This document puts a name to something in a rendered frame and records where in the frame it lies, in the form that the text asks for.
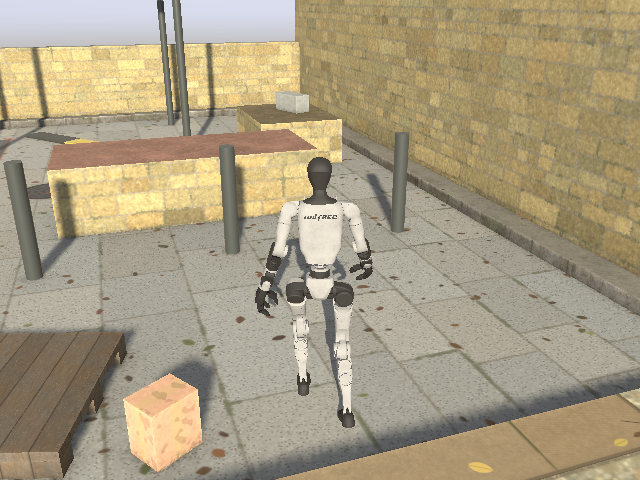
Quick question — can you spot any robot left forearm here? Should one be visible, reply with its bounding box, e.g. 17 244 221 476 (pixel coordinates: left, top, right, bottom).
259 242 282 291

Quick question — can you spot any right robot upper arm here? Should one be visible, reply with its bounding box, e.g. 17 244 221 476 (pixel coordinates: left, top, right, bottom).
340 200 368 253

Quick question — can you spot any robot right forearm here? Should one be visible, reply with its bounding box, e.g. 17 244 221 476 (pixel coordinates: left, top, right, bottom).
357 238 373 269

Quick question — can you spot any robot left hand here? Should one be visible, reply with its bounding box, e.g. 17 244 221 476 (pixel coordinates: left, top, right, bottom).
255 287 278 316

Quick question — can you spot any left robot upper arm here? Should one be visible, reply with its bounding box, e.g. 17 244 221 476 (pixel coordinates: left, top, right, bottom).
272 201 299 258

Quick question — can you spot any humanoid robot head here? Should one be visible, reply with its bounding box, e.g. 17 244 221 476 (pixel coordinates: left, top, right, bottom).
303 157 337 205

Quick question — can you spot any robot right thigh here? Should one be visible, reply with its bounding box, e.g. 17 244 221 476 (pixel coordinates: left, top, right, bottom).
333 281 354 360

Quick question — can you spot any robot right hand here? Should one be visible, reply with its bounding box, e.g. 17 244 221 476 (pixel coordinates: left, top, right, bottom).
349 262 373 280

